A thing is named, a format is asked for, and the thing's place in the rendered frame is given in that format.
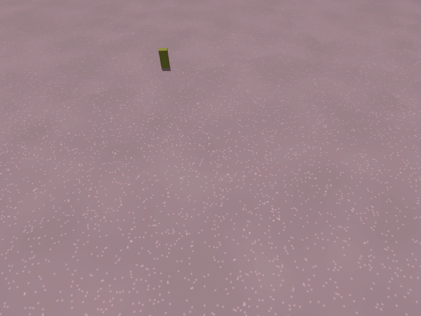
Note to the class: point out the carton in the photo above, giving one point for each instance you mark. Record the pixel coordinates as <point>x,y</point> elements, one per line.
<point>163,54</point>

